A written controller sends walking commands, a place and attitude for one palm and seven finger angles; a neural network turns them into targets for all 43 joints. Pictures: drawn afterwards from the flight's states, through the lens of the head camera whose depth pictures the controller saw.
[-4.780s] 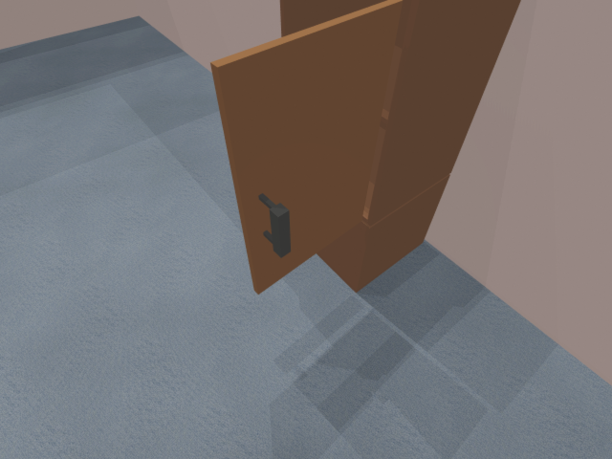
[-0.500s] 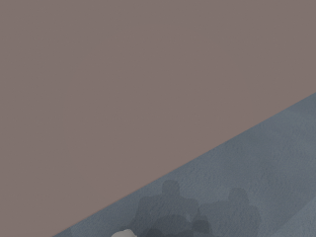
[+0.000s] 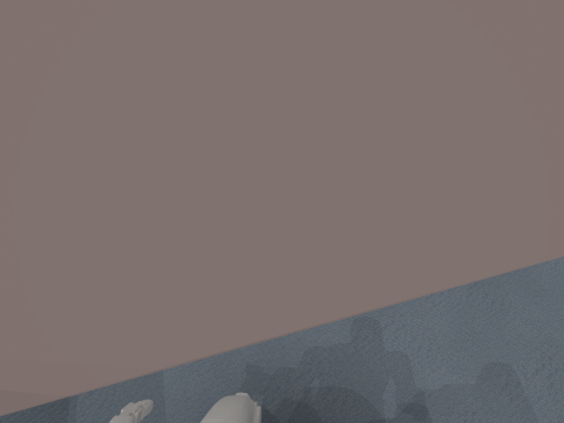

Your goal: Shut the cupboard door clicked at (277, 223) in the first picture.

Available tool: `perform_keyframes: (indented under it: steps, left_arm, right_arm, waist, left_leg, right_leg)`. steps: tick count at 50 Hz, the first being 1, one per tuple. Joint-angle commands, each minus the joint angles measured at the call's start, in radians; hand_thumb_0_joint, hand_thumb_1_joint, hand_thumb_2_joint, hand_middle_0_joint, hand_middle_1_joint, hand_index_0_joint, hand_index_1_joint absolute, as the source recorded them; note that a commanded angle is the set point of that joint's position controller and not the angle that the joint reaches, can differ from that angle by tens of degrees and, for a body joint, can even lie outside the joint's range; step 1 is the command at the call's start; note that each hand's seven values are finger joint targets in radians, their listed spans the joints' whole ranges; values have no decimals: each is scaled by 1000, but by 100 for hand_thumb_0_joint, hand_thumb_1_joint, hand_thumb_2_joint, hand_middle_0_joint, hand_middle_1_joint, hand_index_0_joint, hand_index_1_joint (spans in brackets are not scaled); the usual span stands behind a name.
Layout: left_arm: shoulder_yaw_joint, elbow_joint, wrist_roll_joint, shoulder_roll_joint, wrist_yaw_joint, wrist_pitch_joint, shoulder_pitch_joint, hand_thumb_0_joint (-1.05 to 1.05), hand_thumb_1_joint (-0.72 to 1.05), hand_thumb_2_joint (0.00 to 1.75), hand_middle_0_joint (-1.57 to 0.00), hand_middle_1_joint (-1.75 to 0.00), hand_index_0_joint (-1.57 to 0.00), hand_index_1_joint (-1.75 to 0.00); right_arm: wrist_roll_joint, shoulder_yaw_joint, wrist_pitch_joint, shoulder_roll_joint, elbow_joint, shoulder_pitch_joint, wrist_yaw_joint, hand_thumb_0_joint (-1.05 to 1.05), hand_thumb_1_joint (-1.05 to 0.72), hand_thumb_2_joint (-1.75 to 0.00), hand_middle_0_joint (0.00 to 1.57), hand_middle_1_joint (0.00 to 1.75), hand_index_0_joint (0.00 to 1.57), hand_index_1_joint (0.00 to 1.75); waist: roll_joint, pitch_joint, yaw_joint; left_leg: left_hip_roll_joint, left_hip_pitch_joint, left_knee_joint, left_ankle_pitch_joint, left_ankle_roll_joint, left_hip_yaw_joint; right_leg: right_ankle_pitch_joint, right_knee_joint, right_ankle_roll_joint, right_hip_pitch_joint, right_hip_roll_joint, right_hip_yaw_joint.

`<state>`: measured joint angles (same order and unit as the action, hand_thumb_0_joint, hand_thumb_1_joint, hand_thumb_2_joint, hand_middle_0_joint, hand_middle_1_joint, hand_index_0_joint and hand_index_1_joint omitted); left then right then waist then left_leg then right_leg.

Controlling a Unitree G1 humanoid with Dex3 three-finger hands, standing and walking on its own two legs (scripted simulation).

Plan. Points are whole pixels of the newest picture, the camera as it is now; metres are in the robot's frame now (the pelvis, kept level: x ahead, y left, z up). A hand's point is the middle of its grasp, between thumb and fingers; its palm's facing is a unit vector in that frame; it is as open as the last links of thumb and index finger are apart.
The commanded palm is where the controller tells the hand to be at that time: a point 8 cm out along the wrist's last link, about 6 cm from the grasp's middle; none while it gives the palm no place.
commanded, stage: turn to face it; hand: left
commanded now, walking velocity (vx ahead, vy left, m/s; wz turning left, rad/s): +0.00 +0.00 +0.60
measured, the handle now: out of the picture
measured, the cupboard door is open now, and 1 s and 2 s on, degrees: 93 93 93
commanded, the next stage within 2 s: none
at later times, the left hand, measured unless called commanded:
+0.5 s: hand out of the picture +0.04 +0.22 -0.16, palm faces +0.33 -0.90 -0.29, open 7.4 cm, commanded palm none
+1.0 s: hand out of the picture -0.03 +0.19 -0.18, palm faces +0.61 -0.76 -0.23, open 7.4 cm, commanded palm none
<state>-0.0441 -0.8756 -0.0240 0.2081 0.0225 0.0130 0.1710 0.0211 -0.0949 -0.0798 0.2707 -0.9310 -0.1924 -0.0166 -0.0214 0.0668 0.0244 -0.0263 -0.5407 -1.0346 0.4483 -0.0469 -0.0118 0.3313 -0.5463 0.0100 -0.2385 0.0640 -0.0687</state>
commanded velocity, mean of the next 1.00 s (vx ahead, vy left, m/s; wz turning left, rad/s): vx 0.00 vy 0.00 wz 0.60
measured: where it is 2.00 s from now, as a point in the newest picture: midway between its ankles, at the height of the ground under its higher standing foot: outside the picture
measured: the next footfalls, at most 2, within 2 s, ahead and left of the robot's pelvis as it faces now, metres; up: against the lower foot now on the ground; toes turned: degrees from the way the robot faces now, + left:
left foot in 0.22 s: +0.05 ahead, +0.13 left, +0.00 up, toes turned +14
right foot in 0.52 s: +0.13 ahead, -0.13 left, +0.00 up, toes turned +16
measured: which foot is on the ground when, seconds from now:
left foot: up 0.00-0.20, down 0.22-0.52, up 0.54-0.86, down 0.88-1.00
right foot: down 0.00-0.22, up 0.24-0.50, down 0.52-0.88, up 0.90-1.00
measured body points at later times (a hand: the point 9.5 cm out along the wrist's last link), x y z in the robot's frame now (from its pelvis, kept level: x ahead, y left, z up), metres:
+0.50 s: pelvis +0.03 -0.02 -0.01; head +0.08 -0.01 +0.44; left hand +0.03 +0.27 -0.14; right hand +0.21 -0.23 -0.14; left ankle +0.02 +0.12 -0.73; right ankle +0.08 -0.14 -0.72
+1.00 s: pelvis +0.04 -0.02 +0.00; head +0.07 +0.04 +0.44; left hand -0.06 +0.23 -0.16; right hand +0.29 -0.16 -0.13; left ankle -0.02 +0.07 -0.73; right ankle +0.10 -0.15 -0.67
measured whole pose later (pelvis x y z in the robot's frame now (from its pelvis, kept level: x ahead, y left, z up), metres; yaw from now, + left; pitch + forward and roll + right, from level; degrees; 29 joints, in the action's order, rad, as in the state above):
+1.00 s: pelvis +0.04 -0.02 +0.00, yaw +37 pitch +1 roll +0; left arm -0.07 -0.92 -0.02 0.26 0.01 0.07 0.19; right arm 0.02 -0.04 -0.03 0.22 -0.89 -0.13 -0.01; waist 0.06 0.10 -0.01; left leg 0.00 -0.30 -0.58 0.30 0.03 0.03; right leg 0.49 -1.08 0.08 -0.46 0.10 -0.06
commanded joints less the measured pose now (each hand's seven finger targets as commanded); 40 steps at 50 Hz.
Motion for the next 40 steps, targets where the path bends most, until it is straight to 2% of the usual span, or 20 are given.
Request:
perform_keyframes:
  steps: [1,5,8,9,10,11,12,14,16,22,24,25,26,27,28,30,31,33,36,40]
  left_arm:
    - [-41,57,-6,180,12,-30,48,0,90,90,-20,-30,-20,-30]
    - [-52,33,-6,241,9,-27,127,0,90,90,-20,-30,-20,-30]
    - [-59,42,2,252,3,-26,98,0,90,90,-20,-30,-20,-30]
    - [-57,51,9,247,1,-23,81,0,90,90,-20,-30,-20,-30]
    - [-50,79,14,188,-7,-18,74,0,90,90,-20,-30,-20,-30]
    - [-25,126,12,137,-7,-13,18,0,90,90,-20,-30,-20,-30]
    - [-30,133,5,158,4,2,-38,0,90,90,-20,-30,-20,-30]
    - [-36,101,7,142,2,10,-48,0,90,90,-20,-30,-20,-30]
    - [-40,69,5,136,-12,22,6,0,90,90,-20,-30,-20,-30]
    - [-39,69,5,117,-16,14,65,0,90,90,-20,-30,-20,-30]
    - [-47,58,5,130,-13,1,134,0,90,90,-20,-30,-20,-30]
    - [-58,58,-2,177,-7,-10,172,0,90,90,-20,-30,-20,-30]
    - [-76,75,-19,274,2,-22,181,0,90,90,-20,-30,-20,-30]
    - [-61,88,-9,285,1,-15,141,0,90,90,-20,-30,-20,-30]
    - [-60,97,-6,248,6,-20,93,0,90,90,-20,-30,-20,-30]
    - [-38,115,-2,177,7,-23,-3,0,90,90,-20,-30,-20,-30]
    - [-36,116,-4,164,10,-23,-9,0,90,90,-20,-30,-20,-30]
    - [-37,95,-4,167,12,-31,51,0,90,90,-20,-30,-20,-30]
    - [-49,57,-7,201,13,-31,130,0,90,90,-20,-30,-20,-30]
    - [-64,44,-5,235,8,-24,129,0,90,90,-20,-30,-20,-30]
  right_arm:
    - [-11,6,33,34,110,98,-17,0,-90,-90,20,30,20,30]
    - [-13,24,39,24,129,155,-22,0,-90,-90,20,30,20,30]
    - [-8,16,47,63,116,74,-15,0,-90,-90,20,30,20,30]
    - [-2,5,52,104,96,-3,-13,0,-90,-90,20,30,20,30]
    - [9,-25,59,214,86,-76,-8,0,-90,-90,20,30,20,30]
    - [-1,-40,56,287,80,-146,-4,0,-90,-90,20,30,20,30]
    - [-2,-35,56,269,63,-160,7,0,-90,-90,20,30,20,30]
    - [2,-24,57,225,95,-28,26,0,-90,-90,20,30,20,30]
    - [5,-12,57,193,120,69,25,0,-90,-90,20,30,20,30]
    - [8,-23,45,198,139,112,15,0,-90,-90,20,30,20,30]
    - [1,-25,41,182,151,136,12,0,-90,-90,20,30,20,30]
    - [-7,-21,40,140,159,135,8,0,-90,-90,20,30,20,30]
    - [-14,-12,40,70,182,123,2,0,-90,-90,20,30,20,30]
    - [-3,-15,40,91,187,142,-4,0,-90,-90,20,30,20,30]
    - [-3,-21,29,98,167,133,-5,0,-90,-90,20,30,20,30]
    - [0,-17,24,84,122,89,-16,0,-90,-90,20,30,20,30]
    - [-5,-9,22,61,114,75,-20,0,-90,-90,20,30,20,30]
    - [-8,3,25,40,115,110,-21,0,-90,-90,20,30,20,30]
    - [-14,17,33,14,120,158,-22,0,-90,-90,20,30,20,30]
    - [-16,21,44,23,115,123,-16,0,-90,-90,20,30,20,30]
  waist:
    - [225,-65,-39]
    - [241,-88,-77]
    - [215,-140,-23]
    - [172,-185,26]
    - [-90,-249,65]
    - [-265,-255,92]
    - [-115,-240,98]
    - [-188,-134,47]
    - [-151,-99,-11]
    - [-142,-85,-31]
    - [-109,-95,-68]
    - [18,-102,-92]
    - [313,-100,-98]
    - [292,-89,-95]
    - [306,-80,-62]
    - [222,-64,-9]
    - [236,-83,-2]
    - [217,-96,-34]
    - [212,-129,-77]
    - [229,-142,-64]
  left_leg:
    - [55,-47,38,5,-28,64]
    - [22,55,264,-13,-13,134]
    - [-6,236,475,-157,10,156]
    - [32,408,571,-322,31,126]
    - [263,620,578,-633,143,-170]
    - [476,652,601,-1010,290,-413]
    - [461,601,600,-904,311,-374]
    - [360,414,648,-663,257,-297]
    - [279,327,675,-474,205,-213]
    - [229,186,671,-269,188,-267]
    - [187,102,596,-239,156,-257]
    - [108,13,467,-146,105,-206]
    - [-42,-129,202,82,14,-29]
    - [-17,-77,-32,163,17,-38]
    - [15,-68,-173,105,18,-65]
    - [55,-53,-234,-28,-4,-36]
    - [59,-33,-179,-29,-13,-9]
    - [53,-15,-24,-5,-27,33]
    - [39,31,178,24,-26,86]
    - [24,159,388,-47,-5,132]
  right_leg:
    - [-703,133,-121,179,252,54]
    - [-825,68,-114,234,267,25]
    - [-821,-70,-62,192,249,-37]
    - [-698,-199,-25,85,245,-67]
    - [-235,-409,43,-184,138,-106]
    - [343,-605,74,-358,43,-40]
    - [323,-643,65,-382,53,59]
    - [219,-635,69,-360,56,96]
    - [134,-556,69,-291,36,76]
    - [67,-211,54,-70,-48,12]
    - [-48,-21,49,81,-55,0]
    - [-21,151,27,177,35,95]
    - [22,307,-79,208,320,436]
    - [-15,325,-158,70,422,455]
    - [20,325,-167,4,385,460]
    - [-146,259,-129,4,269,212]
    - [-269,231,-123,35,251,137]
    - [-505,182,-124,139,248,73]
    - [-684,122,-136,253,277,48]
    - [-696,51,-112,227,297,-2]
